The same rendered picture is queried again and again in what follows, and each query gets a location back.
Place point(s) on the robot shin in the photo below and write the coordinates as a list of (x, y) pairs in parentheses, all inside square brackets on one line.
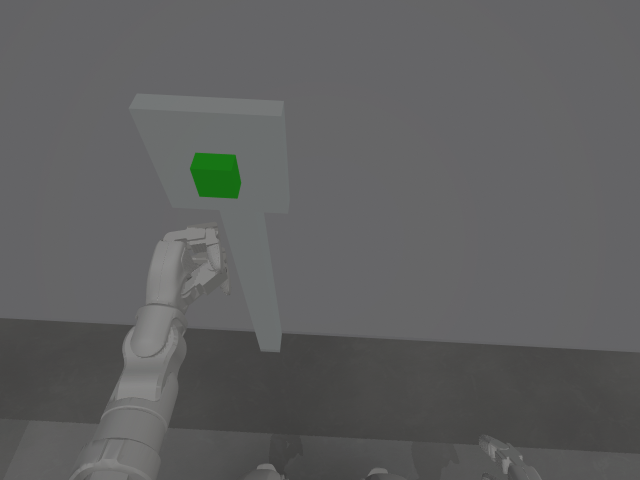
[(377, 470), (266, 466)]

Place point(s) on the panel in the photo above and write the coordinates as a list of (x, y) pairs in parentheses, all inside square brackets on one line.
[(174, 128)]

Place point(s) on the robot left shin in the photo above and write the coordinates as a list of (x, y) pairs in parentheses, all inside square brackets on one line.
[(266, 466)]

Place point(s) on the right robot hand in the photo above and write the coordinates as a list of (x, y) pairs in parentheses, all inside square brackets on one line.
[(507, 459)]

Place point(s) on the left robot hand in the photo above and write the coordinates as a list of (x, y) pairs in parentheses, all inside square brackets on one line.
[(172, 265)]

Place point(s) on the robot right shin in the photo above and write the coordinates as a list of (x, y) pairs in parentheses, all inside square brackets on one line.
[(377, 470)]

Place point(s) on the left robot forearm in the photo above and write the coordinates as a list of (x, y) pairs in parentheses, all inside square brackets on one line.
[(128, 439)]

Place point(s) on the button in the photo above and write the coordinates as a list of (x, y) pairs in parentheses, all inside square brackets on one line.
[(216, 175)]

